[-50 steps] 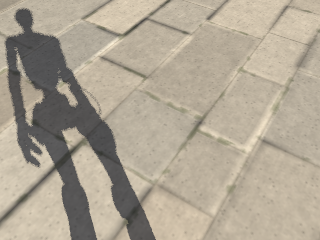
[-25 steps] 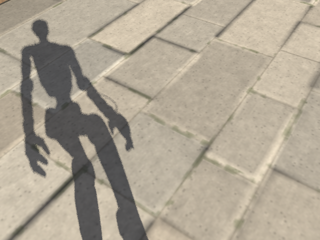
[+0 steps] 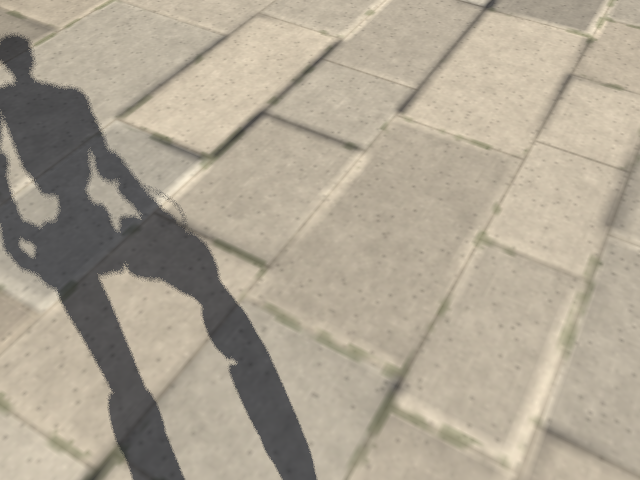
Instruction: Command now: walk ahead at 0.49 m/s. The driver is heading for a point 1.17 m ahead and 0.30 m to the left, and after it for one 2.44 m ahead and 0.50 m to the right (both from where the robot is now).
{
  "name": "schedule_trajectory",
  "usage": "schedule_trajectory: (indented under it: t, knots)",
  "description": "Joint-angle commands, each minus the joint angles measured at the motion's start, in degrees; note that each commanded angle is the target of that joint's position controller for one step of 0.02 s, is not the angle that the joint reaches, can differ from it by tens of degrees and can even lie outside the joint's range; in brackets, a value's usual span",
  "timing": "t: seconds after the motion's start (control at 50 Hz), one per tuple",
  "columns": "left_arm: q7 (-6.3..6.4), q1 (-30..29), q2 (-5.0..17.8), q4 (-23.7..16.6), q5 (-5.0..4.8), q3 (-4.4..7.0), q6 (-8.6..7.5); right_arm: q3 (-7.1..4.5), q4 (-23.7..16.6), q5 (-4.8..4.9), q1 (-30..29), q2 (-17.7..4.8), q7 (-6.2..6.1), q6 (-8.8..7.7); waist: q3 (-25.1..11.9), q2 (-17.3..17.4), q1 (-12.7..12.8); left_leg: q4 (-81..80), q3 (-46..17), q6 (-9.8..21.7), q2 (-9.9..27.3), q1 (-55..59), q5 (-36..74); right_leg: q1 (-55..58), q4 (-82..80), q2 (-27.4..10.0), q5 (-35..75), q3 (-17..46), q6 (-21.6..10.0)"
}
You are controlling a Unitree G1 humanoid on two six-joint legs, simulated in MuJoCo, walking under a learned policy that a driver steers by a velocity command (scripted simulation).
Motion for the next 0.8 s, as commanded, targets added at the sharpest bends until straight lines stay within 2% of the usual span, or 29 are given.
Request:
schedule_trajectory:
  t: [0.02, 0.12, 0.18, 0.22, 0.26, 0.28, 0.3, 0.32, 0.34, 0.36, 0.38, 0.4, 0.42, 0.46, 0.48, 0.52, 0.6, 0.66, 0.74, 0.76, 0.78, 0.8]
  knots:
    - [0.43, 2.1, 2.7, -2.4, 0.73, 0.83, 0.25, -1.16, -3.0, 0.02, -2.2, -7.5, -1.12, -1.02, 3.1, 4.5, 2.7, -12.0, -12.2, 9.8, 16.1, -5.9, 3.3, -1.7, -7.6, -2.5, 8.9, 0.1, 1.6]
    - [-0.55, -8.9, 1.7, -5.3, 0.06, 0.37, -0.50, -1.50, -1.8, 1.11, 3.5, -9.4, -2.10, -0.10, 3.3, 4.5, -1.3, -10.9, -9.3, 7.0, 15.5, 0.8, 4.1, 0.0, -26.7, 0.5, 17.8, -2.5, 2.2]
    - [-1.62, -13.5, 2.0, -7.0, -0.45, 0.14, -0.75, -1.67, -0.5, 1.48, 6.3, -9.6, -2.14, 0.62, 4.5, 5.0, -2.9, -8.5, -9.7, 6.8, 17.5, 6.3, 3.1, -0.3, -31.9, 1.5, 15.2, -2.7, 1.9]
    - [-2.39, -14.7, 2.7, -8.0, -0.55, 0.24, -1.19, -1.92, -0.1, 1.51, 6.8, -9.9, -2.27, 1.20, 4.7, 5.4, -2.6, -6.1, -10.5, 6.2, 19.3, 9.9, 3.7, 0.2, -34.5, 2.0, 11.0, -2.6, 0.5]
    - [-2.81, -11.5, 4.3, -7.8, -0.53, 0.84, -1.69, -2.28, -0.2, 1.56, 5.6, -10.7, -2.37, 1.81, 3.1, 6.4, -0.1, -2.0, -10.8, 5.1, 20.1, 11.4, 9.8, 5.9, -36.7, 3.5, 6.8, -3.7, -1.2]
    - [-2.75, -6.2, 5.9, -6.4, -0.41, 1.78, -1.86, -2.18, -0.5, 1.42, 4.2, -10.7, -2.38, 2.10, 0.1, 6.5, 3.1, 4.4, -9.2, 3.9, 18.4, 10.9, 19.3, 13.6, -38.1, 5.5, 5.9, -5.4, -2.4]
    - [-2.32, 4.3, 9.1, -3.3, -0.27, 3.43, -2.06, -1.42, -1.0, 0.88, 4.0, -8.6, -2.28, 2.24, -6.4, 4.9, 7.4, 17.1, -6.9, 2.3, 14.7, 5.6, 23.4, 28.5, -37.7, 4.8, 6.7, -4.0, -4.5]
    - [-1.89, 14.5, 15.1, -1.7, 0.83, 4.93, -2.02, 0.14, -2.6, 0.18, 6.8, -4.2, -2.05, 1.60, -16.2, -4.4, 9.1, 39.5, -2.6, -1.1, 8.1, -13.1, 7.9, 51.0, -37.7, -9.4, 4.8, 14.1, -10.6]
    - [-2.30, 17.3, 15.1, -0.9, 0.98, 4.76, -1.72, 1.44, -2.1, 1.04, 10.9, 0.1, -1.81, 0.24, -22.1, -15.6, 7.8, 53.1, -7.6, -2.4, 1.1, -28.5, -25.1, 61.2, -46.3, -17.5, -3.6, 36.0, -15.2]
    - [-2.19, 14.8, 9.7, -1.3, 0.88, 3.32, -1.93, -0.57, -2.3, 2.91, 6.5, -7.5, -1.78, -0.60, -16.4, -9.0, 8.5, 59.3, -13.5, -1.3, 4.3, -33.6, -23.3, 56.1, -47.8, -15.8, -6.1, 32.7, -12.4]
    - [-2.07, 9.0, 7.6, -2.5, 0.55, 2.52, -2.02, -1.24, -3.8, 3.55, 2.1, -9.4, -1.92, -0.82, -9.6, -6.0, 6.9, 58.8, -12.3, -0.5, 7.2, -34.6, -17.3, 47.5, -48.8, -14.5, -1.7, 23.2, -10.0]
    - [-2.27, 4.1, 5.8, -3.3, 0.65, 1.85, -2.08, -1.45, -4.0, 2.89, 0.0, -8.8, -2.39, -0.48, -6.3, -1.9, 4.9, 56.2, -11.4, -0.9, 9.7, -31.7, -12.0, 40.0, -51.0, -11.9, 2.6, 16.6, -8.6]
    - [-2.42, 1.7, 4.4, -3.3, 0.84, 1.55, -2.24, -1.83, -3.9, 2.35, 0.2, -7.6, -2.60, 0.27, -3.6, -2.2, 3.2, 53.0, -11.4, -1.2, 11.4, -29.1, -8.5, 35.0, -53.3, -9.8, 5.2, 11.2, -7.5]
    - [-2.43, 1.1, 2.9, -2.0, 1.46, 1.35, -2.50, -1.95, -3.1, 2.48, 2.6, -4.9, -2.36, 1.96, -1.9, -3.5, 1.1, 51.2, -10.8, -1.6, 12.2, -24.9, -5.0, 30.1, -55.9, -6.9, 10.1, 3.9, -6.7]
    - [-2.27, 1.8, 3.5, -1.3, 1.63, 1.55, -2.65, -2.02, -3.2, 2.55, 2.7, -4.1, -2.34, 2.55, -1.1, -3.0, 0.7, 51.0, -10.8, -1.7, 12.2, -25.5, -3.8, 29.3, -56.3, -6.6, 13.6, 1.2, -6.8]
    - [-1.71, 2.9, 4.7, -0.3, 1.92, 1.99, -2.72, -2.37, -4.5, 2.32, 0.4, -4.1, -2.42, 3.22, 0.4, -1.8, 0.7, 49.0, -11.6, -2.2, 12.1, -29.1, -0.2, 29.6, -57.1, -6.7, 18.1, -2.4, -7.2]
    - [-0.38, 4.1, 5.7, 0.6, 2.03, 2.19, -2.14, -2.65, -7.4, 1.80, -5.9, -3.8, -1.90, 3.13, 2.5, -1.1, 1.7, 37.6, -11.3, -3.0, 11.3, -33.0, 8.7, 31.8, -58.4, -6.5, 19.0, -7.5, -6.5]
    - [0.40, 5.8, 6.8, 1.2, 1.59, 2.44, -1.65, -2.20, -9.7, 1.37, -11.7, -2.8, -0.85, 3.01, 4.3, -0.3, 3.6, 29.3, -7.4, -2.7, 11.2, -32.8, 12.6, 34.2, -59.1, -7.0, 18.8, -10.8, -5.8]
    - [0.79, 9.7, 7.7, 2.6, 0.88, 2.91, -0.22, -1.70, -13.6, 1.48, -18.3, -1.8, 0.66, 2.94, 6.3, 0.5, 5.7, 23.6, -3.8, -1.3, 10.8, -36.2, 9.0, 42.9, -55.9, -9.5, 23.2, -13.3, -5.7]
    - [0.82, 9.9, 8.0, 2.6, 0.69, 3.06, 0.21, -1.68, -14.6, 1.60, -19.3, -1.8, 1.06, 2.94, 6.5, 0.3, 5.6, 22.7, -2.7, -0.8, 10.5, -36.1, 7.0, 44.4, -54.6, -10.0, 25.6, -14.0, -5.5]
    - [0.97, 8.3, 8.5, 2.2, 0.62, 3.16, 0.73, -1.84, -15.3, 1.56, -19.3, -2.0, 1.46, 2.92, 6.8, -0.1, 4.6, 21.2, -0.9, -0.2, 9.3, -33.8, 4.7, 44.2, -51.8, -9.7, 33.5, -15.4, -4.9]
    - [1.29, 7.0, 9.4, 1.5, 0.49, 3.37, 1.20, -2.26, -15.8, 1.31, -18.2, -2.9, 1.73, 2.92, 5.3, -1.4, 3.4, 20.8, 1.8, 0.5, 7.0, -29.3, 2.3, 43.7, -47.8, -9.2, 45.3, -16.5, -4.1]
